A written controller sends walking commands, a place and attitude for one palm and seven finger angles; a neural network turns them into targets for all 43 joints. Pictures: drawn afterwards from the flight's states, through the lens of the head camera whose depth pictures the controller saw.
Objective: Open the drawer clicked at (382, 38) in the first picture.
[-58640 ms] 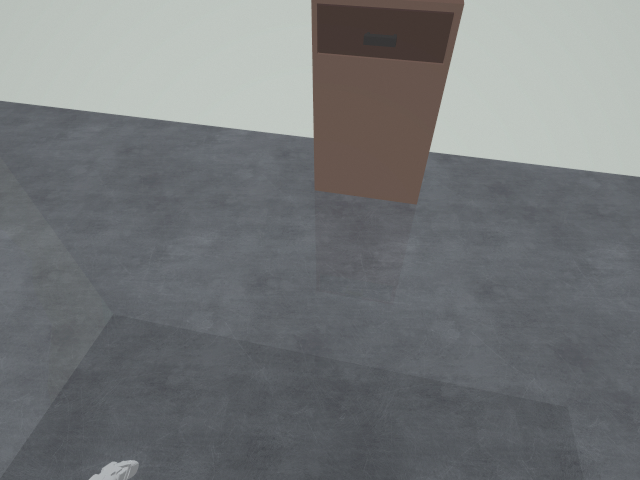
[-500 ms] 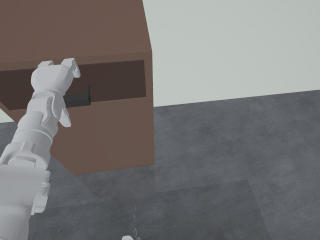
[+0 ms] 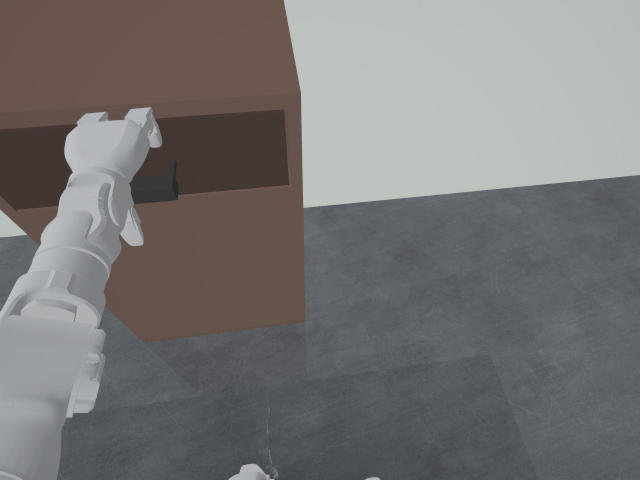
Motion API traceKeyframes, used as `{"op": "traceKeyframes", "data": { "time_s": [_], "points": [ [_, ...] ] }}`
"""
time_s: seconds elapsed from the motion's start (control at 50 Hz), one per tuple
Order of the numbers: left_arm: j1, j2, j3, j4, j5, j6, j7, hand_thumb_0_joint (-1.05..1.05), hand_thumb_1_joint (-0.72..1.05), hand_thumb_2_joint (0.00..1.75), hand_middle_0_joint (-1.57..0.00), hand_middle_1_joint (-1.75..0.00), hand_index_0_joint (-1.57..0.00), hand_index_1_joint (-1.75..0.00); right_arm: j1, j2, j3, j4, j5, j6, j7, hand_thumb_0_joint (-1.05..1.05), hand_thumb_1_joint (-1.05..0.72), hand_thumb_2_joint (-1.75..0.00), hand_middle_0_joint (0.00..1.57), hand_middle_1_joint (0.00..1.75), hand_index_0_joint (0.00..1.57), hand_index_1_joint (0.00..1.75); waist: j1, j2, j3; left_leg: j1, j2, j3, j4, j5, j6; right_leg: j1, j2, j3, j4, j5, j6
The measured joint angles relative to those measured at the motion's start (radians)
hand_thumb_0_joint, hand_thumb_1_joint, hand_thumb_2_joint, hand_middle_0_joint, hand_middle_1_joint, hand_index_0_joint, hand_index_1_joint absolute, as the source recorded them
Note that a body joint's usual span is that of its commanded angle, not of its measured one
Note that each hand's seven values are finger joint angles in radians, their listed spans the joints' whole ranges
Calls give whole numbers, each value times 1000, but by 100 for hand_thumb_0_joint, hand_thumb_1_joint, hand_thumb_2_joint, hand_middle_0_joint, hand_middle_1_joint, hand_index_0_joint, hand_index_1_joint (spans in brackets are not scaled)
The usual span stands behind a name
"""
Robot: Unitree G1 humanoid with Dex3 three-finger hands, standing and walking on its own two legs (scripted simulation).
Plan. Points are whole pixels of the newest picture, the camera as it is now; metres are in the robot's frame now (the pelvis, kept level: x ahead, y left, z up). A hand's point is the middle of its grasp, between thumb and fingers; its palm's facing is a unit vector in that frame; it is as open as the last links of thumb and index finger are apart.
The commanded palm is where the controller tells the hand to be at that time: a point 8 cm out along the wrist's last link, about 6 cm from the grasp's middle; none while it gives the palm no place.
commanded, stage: re-aim the fingers above the handle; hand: left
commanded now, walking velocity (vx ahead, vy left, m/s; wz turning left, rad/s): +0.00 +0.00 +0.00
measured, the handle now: (139, 179) +0.55 +0.24 +0.01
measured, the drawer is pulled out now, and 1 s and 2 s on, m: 0.00 0.00 0.00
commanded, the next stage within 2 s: lower the fingers behind the handle in 0.82 s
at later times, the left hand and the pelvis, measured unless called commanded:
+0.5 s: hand (127, 176) +0.50 +0.23 +0.08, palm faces +0.00 -0.05 -1.00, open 13.9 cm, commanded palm +0.48 +0.24 +0.13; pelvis +0.01 +0.00 +0.00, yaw +0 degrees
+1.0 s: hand (142, 169) +0.51 +0.21 +0.08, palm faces +0.02 -0.02 -1.00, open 13.7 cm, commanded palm +0.49 +0.23 +0.12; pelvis +0.01 +0.00 +0.00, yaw -1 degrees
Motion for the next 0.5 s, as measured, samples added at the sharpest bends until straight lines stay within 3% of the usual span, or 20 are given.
{"op": "traceKeyframes", "data": {
  "time_s": [0.12,0.24,0.34,0.42,0.5],
  "points": [
    [-7,25,37,10,8,8,13,0,-49,31,-32,-120,-32,-120,13,2,2,3,-1,-2,-2,0,-91,-90,20,30,20,30,-5,4,-2,-18,6,8,6,-4,0,-22,5,8,7,-1,0],
    [8,42,26,14,-5,25,-16,0,-49,31,-32,-120,-32,-120,35,7,1,16,-2,4,0,0,-91,-90,20,30,20,30,2,8,-10,-11,7,9,0,-9,-1,-13,6,10,-5,-2,0],
    [52,17,5,-50,-25,-11,-43,0,-49,31,-32,-120,-32,-120,44,10,-9,28,-5,9,2,0,-91,-90,21,30,20,30,14,7,-17,10,4,6,-7,-14,0,14,4,8,-21,-3,1],
    [71,-7,11,-77,-22,-41,-23,0,-49,31,-32,-120,-32,-120,29,9,-10,27,-4,12,6,0,-91,-90,21,30,20,30,14,5,-19,20,2,5,-4,-19,2,25,2,7,-20,-8,2],
    [61,-3,38,-54,-1,-26,19,0,-49,31,-32,-120,-32,-120,2,8,-3,13,-1,12,7,0,-91,-90,21,30,20,30,7,2,-16,13,2,8,1,-20,2,15,1,10,-10,-10,2]
  ]
}}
